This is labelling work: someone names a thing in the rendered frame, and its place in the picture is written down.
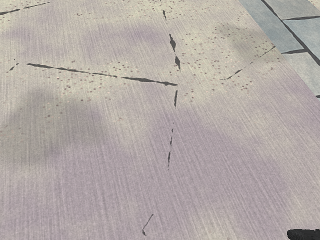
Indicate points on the right robot hand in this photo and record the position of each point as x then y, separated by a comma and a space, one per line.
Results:
303, 234

